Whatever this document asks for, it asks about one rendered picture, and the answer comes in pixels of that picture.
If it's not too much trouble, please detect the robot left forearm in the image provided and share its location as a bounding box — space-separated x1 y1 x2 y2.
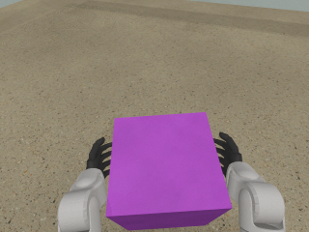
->
57 168 107 232

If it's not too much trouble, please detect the left robot hand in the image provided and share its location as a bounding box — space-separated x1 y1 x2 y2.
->
86 137 113 179

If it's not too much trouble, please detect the carton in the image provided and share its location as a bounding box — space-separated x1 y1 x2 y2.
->
105 112 233 231

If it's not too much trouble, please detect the robot right forearm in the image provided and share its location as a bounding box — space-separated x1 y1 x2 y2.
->
226 161 286 232

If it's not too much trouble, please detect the right robot hand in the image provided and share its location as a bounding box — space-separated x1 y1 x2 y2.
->
213 132 242 178

